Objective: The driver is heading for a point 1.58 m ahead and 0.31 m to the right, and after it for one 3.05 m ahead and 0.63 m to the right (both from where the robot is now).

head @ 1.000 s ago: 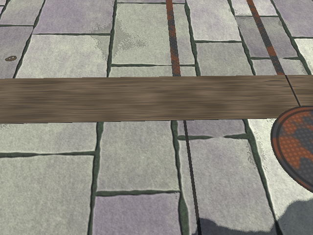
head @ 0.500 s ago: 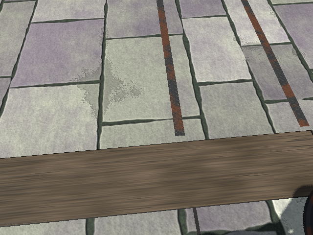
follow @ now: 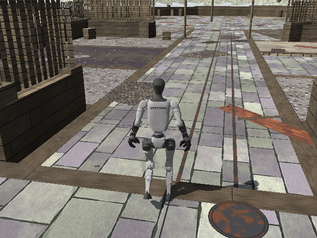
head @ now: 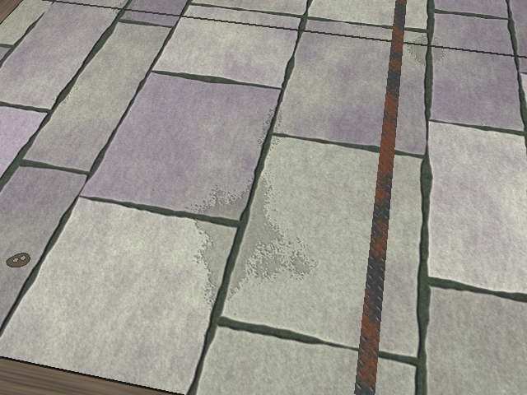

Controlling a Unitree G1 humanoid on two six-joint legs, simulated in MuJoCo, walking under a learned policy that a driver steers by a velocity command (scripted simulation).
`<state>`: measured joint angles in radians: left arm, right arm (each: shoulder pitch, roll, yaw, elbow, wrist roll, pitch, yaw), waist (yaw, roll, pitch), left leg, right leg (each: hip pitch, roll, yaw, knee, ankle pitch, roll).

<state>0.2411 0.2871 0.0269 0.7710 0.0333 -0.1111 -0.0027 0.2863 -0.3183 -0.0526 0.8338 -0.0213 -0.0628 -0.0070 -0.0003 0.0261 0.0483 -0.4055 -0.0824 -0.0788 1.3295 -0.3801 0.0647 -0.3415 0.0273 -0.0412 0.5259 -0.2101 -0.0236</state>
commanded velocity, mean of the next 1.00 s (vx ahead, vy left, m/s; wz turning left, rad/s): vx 0.13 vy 0.00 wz -0.20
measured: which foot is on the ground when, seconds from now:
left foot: up 0.00-0.20, down 0.22-0.68, up 0.70-1.00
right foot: down 0.00-0.22, up 0.24-0.64, down 0.66-1.00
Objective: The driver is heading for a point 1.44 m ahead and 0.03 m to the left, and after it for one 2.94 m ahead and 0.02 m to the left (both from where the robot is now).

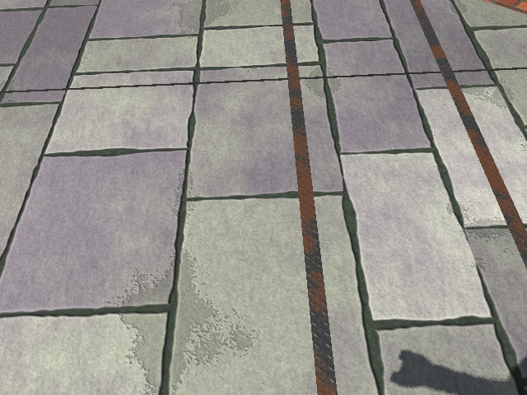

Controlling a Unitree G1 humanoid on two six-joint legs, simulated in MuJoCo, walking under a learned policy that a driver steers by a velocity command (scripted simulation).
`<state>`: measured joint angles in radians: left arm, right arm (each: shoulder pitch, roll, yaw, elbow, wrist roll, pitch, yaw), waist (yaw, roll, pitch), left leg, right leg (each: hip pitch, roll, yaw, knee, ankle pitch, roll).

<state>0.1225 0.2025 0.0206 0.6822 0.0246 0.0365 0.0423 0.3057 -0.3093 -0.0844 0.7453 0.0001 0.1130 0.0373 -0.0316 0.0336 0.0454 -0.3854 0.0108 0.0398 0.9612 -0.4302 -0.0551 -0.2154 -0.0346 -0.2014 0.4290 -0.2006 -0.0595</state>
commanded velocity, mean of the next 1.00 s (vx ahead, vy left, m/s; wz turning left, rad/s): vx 0.15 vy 0.00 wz -0.11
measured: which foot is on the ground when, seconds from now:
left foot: up 0.00-0.14, down 0.16-0.68, up 0.70-1.00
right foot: down 0.00-0.16, up 0.18-0.66, down 0.68-1.00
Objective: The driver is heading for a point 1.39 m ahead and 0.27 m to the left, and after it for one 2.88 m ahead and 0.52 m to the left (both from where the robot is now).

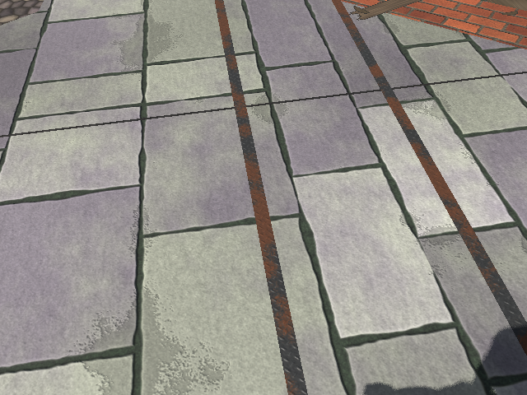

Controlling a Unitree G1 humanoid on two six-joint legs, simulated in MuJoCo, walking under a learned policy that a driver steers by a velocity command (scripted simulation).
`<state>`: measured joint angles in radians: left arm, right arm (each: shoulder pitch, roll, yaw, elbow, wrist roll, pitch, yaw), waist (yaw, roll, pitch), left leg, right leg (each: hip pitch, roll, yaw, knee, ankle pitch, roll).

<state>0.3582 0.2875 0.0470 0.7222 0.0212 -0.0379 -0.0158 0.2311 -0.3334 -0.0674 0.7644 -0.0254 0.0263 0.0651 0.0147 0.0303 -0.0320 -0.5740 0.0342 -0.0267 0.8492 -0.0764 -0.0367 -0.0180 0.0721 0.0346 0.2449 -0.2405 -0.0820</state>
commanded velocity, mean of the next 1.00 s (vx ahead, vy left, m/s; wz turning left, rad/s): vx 0.93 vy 0.00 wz -0.01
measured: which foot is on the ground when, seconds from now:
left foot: up 0.00-0.38, down 0.40-0.80, up 0.82-1.00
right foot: down 0.00-0.40, up 0.42-0.78, down 0.80-1.00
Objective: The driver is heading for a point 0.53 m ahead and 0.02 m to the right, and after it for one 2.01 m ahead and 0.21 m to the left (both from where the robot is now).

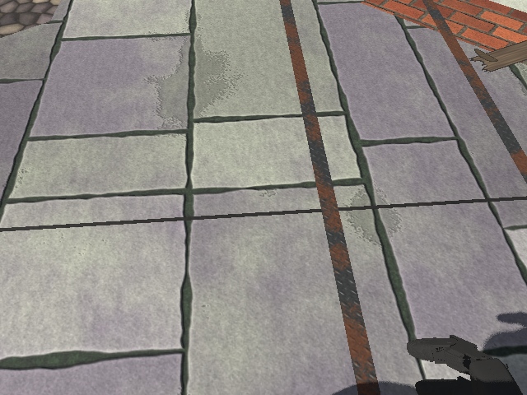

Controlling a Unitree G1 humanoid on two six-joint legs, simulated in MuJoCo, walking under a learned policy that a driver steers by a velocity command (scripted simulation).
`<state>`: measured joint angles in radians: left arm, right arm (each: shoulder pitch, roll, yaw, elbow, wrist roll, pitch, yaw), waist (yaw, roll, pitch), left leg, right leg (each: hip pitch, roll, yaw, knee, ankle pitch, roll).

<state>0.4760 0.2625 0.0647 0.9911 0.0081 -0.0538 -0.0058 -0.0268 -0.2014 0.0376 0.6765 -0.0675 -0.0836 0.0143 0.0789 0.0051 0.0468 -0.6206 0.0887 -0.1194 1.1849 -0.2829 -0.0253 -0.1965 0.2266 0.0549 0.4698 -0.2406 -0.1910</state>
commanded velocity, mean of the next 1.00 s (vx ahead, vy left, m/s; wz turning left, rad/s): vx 1.00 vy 0.00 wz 0.14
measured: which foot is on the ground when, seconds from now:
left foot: up 0.00-0.22, down 0.24-0.64, up 0.66-1.00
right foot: down 0.00-0.24, up 0.26-0.62, down 0.64-1.00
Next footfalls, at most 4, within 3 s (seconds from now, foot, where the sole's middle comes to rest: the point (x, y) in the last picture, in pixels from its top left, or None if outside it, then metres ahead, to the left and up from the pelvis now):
0.24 left None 0.45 0.17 -0.77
0.64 right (346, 302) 0.76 -0.14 -0.77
1.06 left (271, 187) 1.17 0.10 -0.77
1.52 right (271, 99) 1.63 0.13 -0.77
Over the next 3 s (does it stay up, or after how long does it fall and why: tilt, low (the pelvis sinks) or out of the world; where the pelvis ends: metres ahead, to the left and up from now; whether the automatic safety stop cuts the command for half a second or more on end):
stays up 2.15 0.22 0.01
